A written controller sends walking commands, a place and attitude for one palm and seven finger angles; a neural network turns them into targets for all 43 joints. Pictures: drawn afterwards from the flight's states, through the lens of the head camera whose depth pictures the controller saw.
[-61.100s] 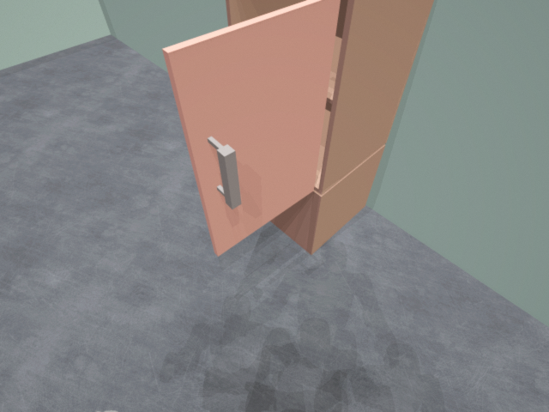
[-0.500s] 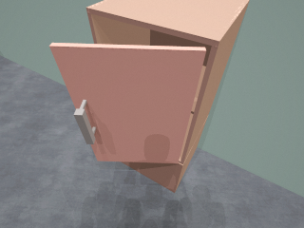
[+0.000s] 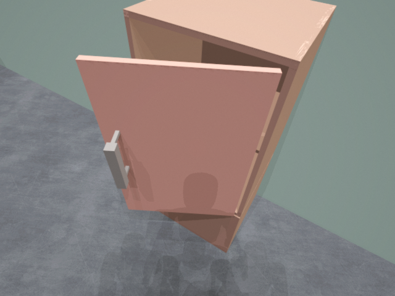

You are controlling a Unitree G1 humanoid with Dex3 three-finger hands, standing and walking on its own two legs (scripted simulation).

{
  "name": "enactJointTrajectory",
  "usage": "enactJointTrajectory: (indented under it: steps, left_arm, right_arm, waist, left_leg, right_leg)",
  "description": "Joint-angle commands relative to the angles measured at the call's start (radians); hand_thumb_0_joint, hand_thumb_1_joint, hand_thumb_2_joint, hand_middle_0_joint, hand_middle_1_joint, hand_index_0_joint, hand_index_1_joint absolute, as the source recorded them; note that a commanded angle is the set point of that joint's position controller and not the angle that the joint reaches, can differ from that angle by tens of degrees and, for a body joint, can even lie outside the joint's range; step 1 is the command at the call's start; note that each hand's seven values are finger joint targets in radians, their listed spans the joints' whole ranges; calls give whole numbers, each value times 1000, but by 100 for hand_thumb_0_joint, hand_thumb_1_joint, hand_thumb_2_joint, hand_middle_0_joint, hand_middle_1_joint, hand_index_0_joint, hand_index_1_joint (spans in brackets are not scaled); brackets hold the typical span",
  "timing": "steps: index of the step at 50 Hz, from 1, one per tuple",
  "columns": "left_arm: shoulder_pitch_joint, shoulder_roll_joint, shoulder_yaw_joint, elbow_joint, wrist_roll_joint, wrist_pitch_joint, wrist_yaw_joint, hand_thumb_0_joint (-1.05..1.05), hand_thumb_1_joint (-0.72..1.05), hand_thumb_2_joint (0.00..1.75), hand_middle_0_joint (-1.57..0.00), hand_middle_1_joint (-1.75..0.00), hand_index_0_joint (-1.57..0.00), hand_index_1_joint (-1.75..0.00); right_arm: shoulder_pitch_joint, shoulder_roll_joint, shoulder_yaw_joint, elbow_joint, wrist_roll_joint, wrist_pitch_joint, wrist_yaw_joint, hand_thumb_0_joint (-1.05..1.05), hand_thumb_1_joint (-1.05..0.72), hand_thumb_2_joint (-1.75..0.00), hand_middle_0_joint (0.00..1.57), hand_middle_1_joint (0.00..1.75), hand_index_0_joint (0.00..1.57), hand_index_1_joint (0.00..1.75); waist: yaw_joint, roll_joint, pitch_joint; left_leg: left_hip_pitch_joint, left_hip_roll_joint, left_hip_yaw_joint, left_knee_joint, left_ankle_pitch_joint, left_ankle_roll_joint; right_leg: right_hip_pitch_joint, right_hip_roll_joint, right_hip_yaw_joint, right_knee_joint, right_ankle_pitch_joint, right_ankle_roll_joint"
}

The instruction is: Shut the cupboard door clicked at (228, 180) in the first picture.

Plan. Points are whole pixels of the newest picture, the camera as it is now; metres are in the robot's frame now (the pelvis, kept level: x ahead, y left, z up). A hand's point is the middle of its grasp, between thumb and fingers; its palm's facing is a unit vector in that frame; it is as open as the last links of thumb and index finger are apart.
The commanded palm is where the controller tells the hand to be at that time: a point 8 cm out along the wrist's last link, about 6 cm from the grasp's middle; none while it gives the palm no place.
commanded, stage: come to a stop and stand still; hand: left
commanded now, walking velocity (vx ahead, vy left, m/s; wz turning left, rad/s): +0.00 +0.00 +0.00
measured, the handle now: (119, 160) +0.43 +0.24 -0.02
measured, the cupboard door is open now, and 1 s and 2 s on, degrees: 29 29 29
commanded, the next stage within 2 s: look again from close up in 0.04 s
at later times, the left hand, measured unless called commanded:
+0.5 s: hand out of the picture -0.01 +0.19 -0.18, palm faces +0.01 -0.98 -0.18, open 7.4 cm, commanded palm none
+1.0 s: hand (105, 260) +0.19 +0.19 -0.01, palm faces +0.10 -0.99 +0.00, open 6.9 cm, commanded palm +0.10 +0.25 -0.06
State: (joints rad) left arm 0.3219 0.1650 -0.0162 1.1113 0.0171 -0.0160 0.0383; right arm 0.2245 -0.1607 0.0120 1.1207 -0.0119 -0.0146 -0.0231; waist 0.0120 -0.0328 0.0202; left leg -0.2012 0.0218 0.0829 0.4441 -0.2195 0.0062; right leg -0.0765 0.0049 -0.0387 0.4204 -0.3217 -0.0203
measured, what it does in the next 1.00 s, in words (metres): lowers itself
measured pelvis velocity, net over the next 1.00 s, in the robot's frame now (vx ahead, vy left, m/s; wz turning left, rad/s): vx -0.04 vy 0.01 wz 0.04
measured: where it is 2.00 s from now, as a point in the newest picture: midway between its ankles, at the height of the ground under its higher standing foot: outside the picture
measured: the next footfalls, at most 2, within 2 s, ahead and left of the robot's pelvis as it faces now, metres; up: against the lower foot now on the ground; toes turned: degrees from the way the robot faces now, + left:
none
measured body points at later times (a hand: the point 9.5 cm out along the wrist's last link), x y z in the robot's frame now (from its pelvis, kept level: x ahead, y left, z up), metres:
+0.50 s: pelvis +0.00 +0.02 +0.00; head +0.01 +0.03 +0.45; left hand -0.01 +0.25 -0.16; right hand +0.01 -0.21 -0.15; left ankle +0.01 +0.11 -0.74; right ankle -0.06 -0.10 -0.74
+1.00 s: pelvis -0.04 +0.01 -0.05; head -0.03 +0.01 +0.40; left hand +0.17 +0.25 -0.01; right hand +0.12 -0.23 -0.13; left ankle +0.01 +0.11 -0.74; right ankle -0.02 -0.08 -0.74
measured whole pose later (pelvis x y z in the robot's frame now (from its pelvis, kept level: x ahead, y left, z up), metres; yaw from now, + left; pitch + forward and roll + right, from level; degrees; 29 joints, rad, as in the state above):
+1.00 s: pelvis -0.04 +0.01 -0.05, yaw +3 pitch +8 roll +1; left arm 0.29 0.16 0.11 0.24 -0.22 -0.49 -0.15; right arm 0.25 -0.25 -0.03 0.70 0.00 -0.30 0.01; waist -0.04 -0.01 -0.13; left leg -0.67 -0.02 0.07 0.88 -0.35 0.03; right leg -0.62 -0.02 -0.05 0.93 -0.45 -0.03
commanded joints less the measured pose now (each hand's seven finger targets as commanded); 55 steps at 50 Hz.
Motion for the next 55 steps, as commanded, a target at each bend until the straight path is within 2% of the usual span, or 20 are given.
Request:
enactJointTrajectory:
  steps: [1,34,36,37,38,39,40,41,42,43,44,45,46,47,48,49,50,51,53,55]
  left_arm:
    - [62,103,16,-26,-4,-15,5,0,90,90,-20,-30,-20,-30]
    - [50,111,18,-13,-4,-9,1,0,90,90,-20,-30,-20,-30]
    - [51,114,18,-15,-3,-10,2,0,90,90,-20,-30,-20,-30]
    - [77,91,5,-8,19,-31,40,0,90,90,-20,-30,-20,-30]
    - [-758,649,400,-1621,-112,-296,49,0,90,90,-20,-30,-20,-30]
    - [-83,190,44,-1358,-137,-230,51,0,90,90,-22,-32,-22,-32]
    - [140,-11,-8,-1244,-178,-86,60,0,90,90,-24,-34,-24,-34]
    - [30,-11,-25,-1194,-179,-88,64,0,90,90,-25,-36,-25,-36]
    - [-13,-36,-32,-1153,-179,-125,45,0,90,90,-27,-38,-27,-38]
    - [-15,33,58,-1034,-173,-181,26,0,90,90,-29,-40,-29,-40]
    - [73,23,92,-928,-189,-257,-9,0,90,90,-31,-42,-31,-42]
    - [194,36,136,-857,-203,-336,-66,0,90,90,-33,-44,-33,-44]
    - [230,8,132,-830,-231,-424,-131,0,90,90,-35,-46,-35,-46]
    - [258,6,142,-814,-254,-516,-204,0,90,90,-36,-48,-36,-48]
    - [267,10,135,-822,-275,-604,-283,0,90,90,-38,-50,-38,-50]
    - [242,50,150,-831,-282,-668,-349,0,90,90,-40,-52,-40,-52]
    - [259,109,213,-802,-284,-670,-375,0,90,90,-42,-54,-42,-54]
    - [235,136,220,-886,-298,-647,-392,0,90,90,-44,-56,-44,-56]
    - [189,182,255,-1049,-329,-573,-377,0,90,90,-47,-60,-47,-60]
    - [86,217,268,-1214,-336,-537,-323,0,90,90,-51,-64,-51,-64]
  right_arm:
    - [29,-109,-14,-25,0,-14,-5,0,-90,-90,20,30,20,30]
    - [44,-126,-18,-9,1,-20,-4,0,-90,-90,20,30,20,30]
    - [43,-125,-19,-8,2,-21,-4,0,-90,-90,20,30,20,30]
    - [20,-139,-16,-73,8,-29,5,0,-90,-90,20,30,20,30]
    - [147,-329,-55,-361,31,-203,-74,0,-90,-90,20,30,20,30]
    - [60,-228,-5,-374,71,-291,-88,0,-90,-90,20,30,20,30]
    - [22,-181,-28,-365,50,-326,-72,0,-90,-90,20,30,20,30]
    - [27,-185,-29,-364,59,-346,-43,0,-90,-90,20,30,20,30]
    - [16,-203,-54,-408,46,-353,-21,0,-90,-90,20,30,20,30]
    - [0,-226,-68,-435,37,-354,-10,0,-90,-90,20,30,20,30]
    - [-27,-221,-68,-467,28,-351,-3,0,-90,-90,20,30,20,30]
    - [-42,-217,-76,-503,31,-348,13,0,-90,-90,20,30,20,30]
    - [-58,-209,-76,-535,20,-345,27,0,-90,-90,20,30,20,30]
    - [-76,-203,-89,-558,16,-338,34,0,-90,-90,20,30,20,30]
    - [-97,-209,-98,-587,14,-331,41,0,-90,-90,20,30,20,30]
    - [-111,-214,-104,-624,21,-324,46,0,-90,-90,20,30,20,30]
    - [-111,-212,-111,-653,34,-309,49,0,-90,-90,20,30,20,30]
    - [-133,-224,-107,-709,40,-297,48,0,-90,-90,20,30,20,30]
    - [-153,-222,-102,-782,57,-274,31,0,-90,-90,20,30,20,30]
    - [-136,-209,-94,-805,58,-264,6,0,-90,-90,20,30,20,30]
  waist:
    - [-4,28,43]
    - [-4,26,38]
    - [-4,25,32]
    - [-7,85,62]
    - [-193,100,-326]
    - [-49,422,-501]
    - [-28,370,-408]
    - [-68,167,-190]
    - [-80,88,-31]
    - [-82,17,39]
    - [-59,-72,46]
    - [-8,-46,-13]
    - [13,-112,-78]
    - [33,-240,-84]
    - [38,-261,-89]
    - [34,-218,-101]
    - [59,-138,-114]
    - [73,-55,-160]
    - [81,31,-234]
    - [48,31,-258]
  left_leg:
    - [47,82,-100,-68,192,30]
    - [64,87,-125,-127,176,39]
    - [67,87,-123,-122,192,41]
    - [27,100,-112,73,435,10]
    - [429,52,-157,36,525,16]
    - [541,86,-171,11,636,-16]
    - [366,83,-178,-44,602,-56]
    - [156,71,-189,-34,385,-46]
    - [4,46,-196,5,115,-30]
    - [-156,13,-190,74,-107,-25]
    - [-271,-10,-178,147,-195,-21]
    - [-313,-29,-146,227,-134,-21]
    - [-389,-35,-133,307,-131,-28]
    - [-489,-37,-115,383,-157,-30]
    - [-582,-45,-101,452,-191,-30]
    - [-654,-49,-94,510,-228,-28]
    - [-678,-49,-84,532,-229,-20]
    - [-688,-61,-72,536,-258,-10]
    - [-676,-61,-69,531,-318,3]
    - [-695,-50,-82,569,-352,15]
  right_leg:
    - [-93,-113,87,-87,262,-5]
    - [-96,-124,72,-110,161,5]
    - [-90,-123,75,-111,174,4]
    - [-152,-139,105,-78,379,8]
    - [-243,-11,-55,120,463,12]
    - [-298,23,-58,245,108,3]
    - [-299,17,-56,296,-3,6]
    - [-389,-2,-43,302,-37,15]
    - [-423,-3,-58,233,-40,6]
    - [-480,-9,-70,179,-36,0]
    - [-545,-11,-74,192,-105,-3]
    - [-558,-9,-60,237,-99,-18]
    - [-609,-13,-58,315,-130,-21]
    - [-660,-14,-28,362,-197,-19]
    - [-695,-24,24,393,-261,-20]
    - [-715,-39,75,419,-310,-23]
    - [-711,-41,112,439,-316,-31]
    - [-694,-40,128,446,-359,-29]
    - [-679,-36,156,431,-456,-22]
    - [-707,-31,198,412,-522,-9]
